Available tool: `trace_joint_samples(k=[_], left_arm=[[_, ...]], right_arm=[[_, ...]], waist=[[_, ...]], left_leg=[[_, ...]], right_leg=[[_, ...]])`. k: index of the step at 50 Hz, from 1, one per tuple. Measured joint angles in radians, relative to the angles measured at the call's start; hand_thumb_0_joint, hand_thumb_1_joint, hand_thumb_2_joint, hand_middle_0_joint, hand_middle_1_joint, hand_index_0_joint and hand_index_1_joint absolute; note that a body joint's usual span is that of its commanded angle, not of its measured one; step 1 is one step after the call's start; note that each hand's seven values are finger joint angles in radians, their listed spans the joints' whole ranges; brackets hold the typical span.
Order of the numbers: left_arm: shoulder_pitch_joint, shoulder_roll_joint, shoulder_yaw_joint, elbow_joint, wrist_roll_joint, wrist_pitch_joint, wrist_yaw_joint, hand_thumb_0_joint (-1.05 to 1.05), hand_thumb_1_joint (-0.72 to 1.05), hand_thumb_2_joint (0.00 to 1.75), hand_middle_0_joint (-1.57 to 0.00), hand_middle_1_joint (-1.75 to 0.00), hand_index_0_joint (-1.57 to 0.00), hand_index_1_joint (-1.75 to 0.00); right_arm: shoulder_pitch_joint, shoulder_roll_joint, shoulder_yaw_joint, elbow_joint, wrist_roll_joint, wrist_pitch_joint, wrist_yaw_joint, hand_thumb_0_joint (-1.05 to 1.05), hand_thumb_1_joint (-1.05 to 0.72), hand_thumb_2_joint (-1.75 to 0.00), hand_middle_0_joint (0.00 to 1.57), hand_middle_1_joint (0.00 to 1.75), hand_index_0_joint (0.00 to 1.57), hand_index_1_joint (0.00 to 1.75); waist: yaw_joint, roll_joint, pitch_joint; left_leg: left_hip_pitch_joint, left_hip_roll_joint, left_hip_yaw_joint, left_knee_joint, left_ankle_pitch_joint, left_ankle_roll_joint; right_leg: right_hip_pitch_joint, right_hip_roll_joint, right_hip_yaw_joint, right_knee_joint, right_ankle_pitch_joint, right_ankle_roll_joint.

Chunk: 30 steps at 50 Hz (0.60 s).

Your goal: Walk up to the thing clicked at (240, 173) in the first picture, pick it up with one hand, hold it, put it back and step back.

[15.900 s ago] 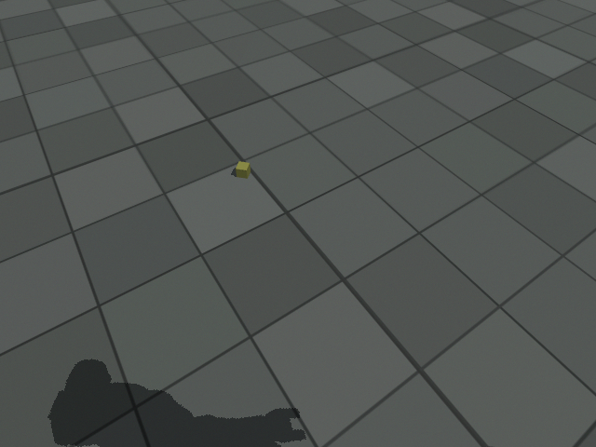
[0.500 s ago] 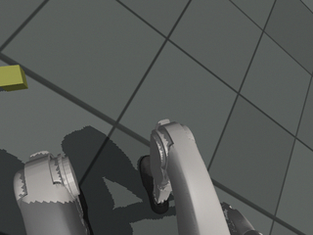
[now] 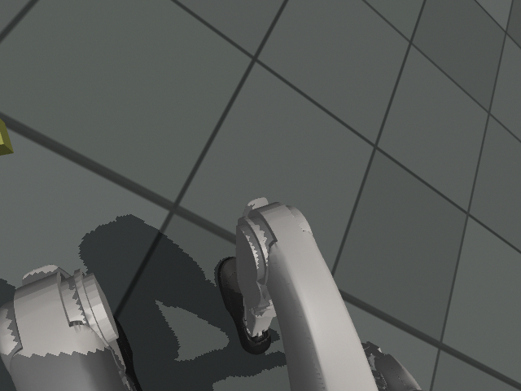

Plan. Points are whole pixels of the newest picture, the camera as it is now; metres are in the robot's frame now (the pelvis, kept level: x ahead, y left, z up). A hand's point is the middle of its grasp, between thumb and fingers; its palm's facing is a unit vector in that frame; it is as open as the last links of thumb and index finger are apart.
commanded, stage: approach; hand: left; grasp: from above
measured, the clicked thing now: out of the picture +0.53 +0.27 -0.29
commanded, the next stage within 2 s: rest palm in 0.26 s
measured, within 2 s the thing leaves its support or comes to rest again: neither
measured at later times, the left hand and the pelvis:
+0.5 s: hand out of the picture +0.51 +0.29 -0.19, palm faces -0.45 -0.05 -0.89, open 13.5 cm; pelvis +0.00 +0.00 +0.00, yaw +0 degrees
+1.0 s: hand out of the picture +0.51 +0.27 -0.24, palm faces -0.44 -0.05 -0.89, open 13.2 cm; pelvis +0.00 +0.00 -0.01, yaw -2 degrees
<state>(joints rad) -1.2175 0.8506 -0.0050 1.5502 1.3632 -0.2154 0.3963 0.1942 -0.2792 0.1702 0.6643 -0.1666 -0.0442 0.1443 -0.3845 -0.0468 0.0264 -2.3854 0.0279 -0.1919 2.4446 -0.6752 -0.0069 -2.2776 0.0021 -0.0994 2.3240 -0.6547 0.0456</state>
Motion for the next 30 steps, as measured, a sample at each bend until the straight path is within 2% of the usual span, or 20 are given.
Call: trace_joint_samples(k=[4,7,11,14,16,20,24,27,30], left_arm=[[0.01,-0.011,0.036,0.001,0.0,0.062,0.029,0.0,-0.39,0.89,-0.17,-0.96,-0.21,-0.93],[0.023,-0.013,0.049,0.018,-0.03,0.109,0.024,0.0,-0.39,0.89,-0.16,-0.97,-0.2,-0.93],[0.048,-0.003,0.048,0.037,-0.09,0.139,-0.028,0.0,-0.41,0.9,-0.15,-0.98,-0.19,-0.95],[0.074,0.023,0.079,0.031,-0.119,0.116,-0.08,0.0,-0.41,0.91,-0.15,-0.99,-0.19,-0.96],[0.084,0.042,0.079,0.016,-0.126,0.09,-0.111,0.0,-0.42,0.91,-0.15,-1.0,-0.19,-0.96],[0.091,0.066,0.065,-0.065,-0.11,0.011,-0.133,0.0,-0.42,0.91,-0.14,-1.02,-0.19,-0.98],[0.077,0.065,0.024,-0.107,-0.082,-0.036,-0.097,0.0,-0.43,0.91,-0.14,-1.02,-0.18,-0.98],[0.046,0.059,-0.007,-0.057,-0.065,-0.036,-0.063,0.0,-0.43,0.92,-0.14,-1.0,-0.18,-0.97],[0.033,0.06,-0.018,0.004,-0.046,-0.023,-0.028,0.0,-0.41,0.94,-0.15,-0.99,-0.18,-0.97]], right_arm=[[0.017,-0.005,0.006,-0.019,0.009,0.007,0.001,0.0,-0.9,-0.89,0.21,0.3,0.2,0.3],[0.02,-0.01,0.017,-0.027,0.02,0.014,0.004,0.0,-0.9,-0.89,0.21,0.3,0.2,0.3],[0.008,-0.011,0.031,-0.026,0.03,0.018,0.003,0.0,-0.9,-0.89,0.21,0.3,0.2,0.3],[-0.007,-0.016,0.04,-0.035,0.028,0.017,0.0,0.0,-0.9,-0.89,0.21,0.3,0.2,0.3],[-0.012,-0.02,0.04,-0.043,0.023,0.014,-0.005,0.0,-0.9,-0.89,0.21,0.3,0.2,0.3],[-0.018,-0.026,0.031,-0.041,0.008,0.012,-0.012,0.0,-0.9,-0.89,0.21,0.3,0.2,0.3],[-0.024,-0.031,0.016,-0.021,-0.003,0.015,-0.013,0.0,-0.91,-0.89,0.21,0.3,0.2,0.3],[-0.035,-0.033,0.014,-0.012,-0.009,0.014,-0.01,0.0,-0.91,-0.89,0.21,0.3,0.2,0.3],[-0.047,-0.033,0.023,-0.02,-0.012,0.008,-0.007,0.0,-0.91,-0.89,0.21,0.3,0.2,0.3]], waist=[[-0.018,0.024,-0.004],[-0.02,0.039,-0.002],[-0.012,0.045,0.015],[-0.007,0.037,0.041],[0.002,0.026,0.057],[0.03,-0.007,0.077],[0.047,-0.025,0.064],[0.039,-0.029,0.044],[0.02,-0.027,0.037]], left_leg=[[0.001,0.009,0.003,-0.006,-0.009,0.0],[0.009,0.016,0.007,-0.012,-0.014,0.0],[0.022,0.024,0.01,-0.016,-0.013,0.002],[0.027,0.021,0.008,-0.011,-0.006,0.001],[0.025,0.017,0.004,-0.006,0.0,-0.003],[0.02,0.008,-0.007,0.006,0.006,-0.013],[0.014,-0.002,-0.016,0.016,-0.001,-0.015],[0.011,-0.004,-0.019,0.022,-0.012,-0.012],[0.014,-0.003,-0.025,0.026,-0.022,-0.008]], right_leg=[[-0.008,0.006,0.003,-0.005,-0.001,0.002],[-0.008,0.012,0.007,-0.009,0.001,0.005],[-0.005,0.018,0.01,-0.01,0.008,0.005],[0.001,0.017,0.008,-0.006,0.013,0.003],[0.002,0.015,0.005,-0.001,0.017,0.001],[0.003,0.01,-0.003,0.009,0.018,-0.004],[0.006,0.004,-0.01,0.016,0.005,-0.003],[0.01,0.003,-0.013,0.017,-0.007,-0.001],[0.019,0.005,-0.019,0.012,-0.015,0.003]])
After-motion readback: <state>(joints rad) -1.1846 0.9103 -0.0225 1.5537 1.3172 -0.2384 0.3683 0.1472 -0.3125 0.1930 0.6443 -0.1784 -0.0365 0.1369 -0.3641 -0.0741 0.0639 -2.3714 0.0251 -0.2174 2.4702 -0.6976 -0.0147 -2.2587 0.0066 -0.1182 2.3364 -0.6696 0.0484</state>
